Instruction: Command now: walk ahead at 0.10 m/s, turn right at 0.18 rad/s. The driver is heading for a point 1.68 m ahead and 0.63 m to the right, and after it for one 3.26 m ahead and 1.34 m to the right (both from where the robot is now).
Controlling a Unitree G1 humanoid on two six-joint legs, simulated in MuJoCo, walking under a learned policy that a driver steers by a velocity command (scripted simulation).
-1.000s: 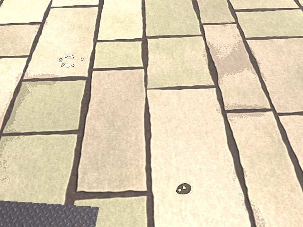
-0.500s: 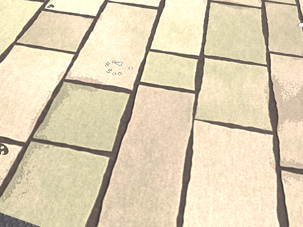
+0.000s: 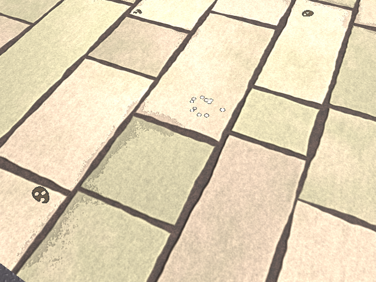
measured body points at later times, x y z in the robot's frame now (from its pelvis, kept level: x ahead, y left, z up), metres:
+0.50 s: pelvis +0.03 -0.03 +0.00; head +0.07 -0.07 +0.44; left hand +0.24 +0.21 -0.09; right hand +0.11 -0.35 -0.12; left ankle +0.05 +0.13 -0.67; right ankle +0.03 -0.12 -0.74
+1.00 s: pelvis +0.06 -0.01 +0.00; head +0.09 -0.01 +0.45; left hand +0.35 +0.15 -0.10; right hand +0.03 -0.33 -0.08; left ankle +0.13 +0.09 -0.74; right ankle -0.03 -0.11 -0.67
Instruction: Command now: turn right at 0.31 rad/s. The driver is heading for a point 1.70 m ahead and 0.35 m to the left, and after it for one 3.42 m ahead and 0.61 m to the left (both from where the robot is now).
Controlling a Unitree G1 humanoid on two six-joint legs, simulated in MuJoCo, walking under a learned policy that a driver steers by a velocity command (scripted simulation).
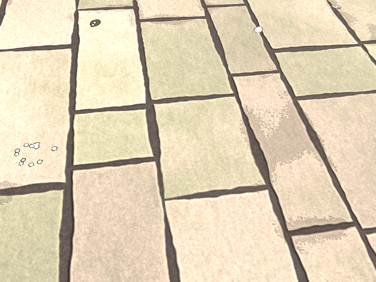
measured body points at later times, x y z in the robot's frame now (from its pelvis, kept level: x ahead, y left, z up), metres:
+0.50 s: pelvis +0.00 -0.04 +0.00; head +0.00 -0.05 +0.45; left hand +0.15 +0.20 -0.11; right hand +0.09 -0.32 -0.12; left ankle +0.01 +0.12 -0.74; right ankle -0.03 -0.15 -0.74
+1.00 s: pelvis +0.00 -0.04 +0.00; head +0.01 -0.04 +0.45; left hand +0.09 +0.22 -0.13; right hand +0.05 -0.31 -0.14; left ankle +0.01 +0.12 -0.74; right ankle -0.03 -0.15 -0.74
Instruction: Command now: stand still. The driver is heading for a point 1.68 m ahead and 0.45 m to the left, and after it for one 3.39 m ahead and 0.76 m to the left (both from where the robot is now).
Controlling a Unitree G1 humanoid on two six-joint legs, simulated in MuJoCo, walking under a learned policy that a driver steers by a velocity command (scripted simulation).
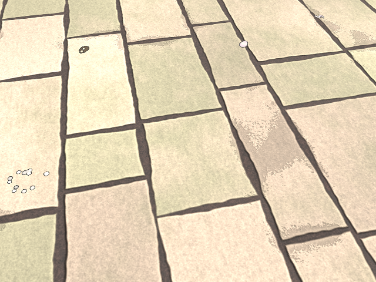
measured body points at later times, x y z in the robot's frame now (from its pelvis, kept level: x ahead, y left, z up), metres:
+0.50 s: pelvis +0.02 +0.03 +0.00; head +0.02 +0.04 +0.45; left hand +0.02 +0.29 -0.15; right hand +0.04 -0.23 -0.15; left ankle +0.00 +0.14 -0.73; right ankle -0.03 -0.11 -0.74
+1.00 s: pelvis +0.11 +0.04 +0.00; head +0.12 +0.04 +0.45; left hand +0.21 +0.30 -0.14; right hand +0.11 -0.20 -0.16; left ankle +0.02 +0.14 -0.74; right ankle +0.12 -0.08 -0.74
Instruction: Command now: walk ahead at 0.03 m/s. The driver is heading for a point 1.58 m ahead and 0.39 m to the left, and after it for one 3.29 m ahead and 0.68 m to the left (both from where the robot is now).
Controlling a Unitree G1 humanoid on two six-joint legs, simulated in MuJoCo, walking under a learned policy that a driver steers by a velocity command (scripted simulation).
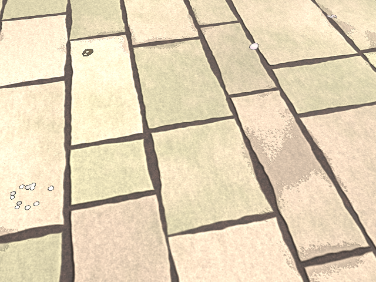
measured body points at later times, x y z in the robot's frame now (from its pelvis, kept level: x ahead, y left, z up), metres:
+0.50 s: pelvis -0.01 -0.01 +0.00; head +0.00 -0.01 +0.45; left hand +0.05 +0.24 -0.15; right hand -0.03 -0.25 -0.15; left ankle -0.09 +0.09 -0.74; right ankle +0.02 -0.12 -0.74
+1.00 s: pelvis -0.03 -0.01 +0.00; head -0.02 -0.01 +0.45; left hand +0.01 +0.24 -0.16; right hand -0.08 -0.24 -0.16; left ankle -0.09 +0.09 -0.74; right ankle +0.02 -0.12 -0.74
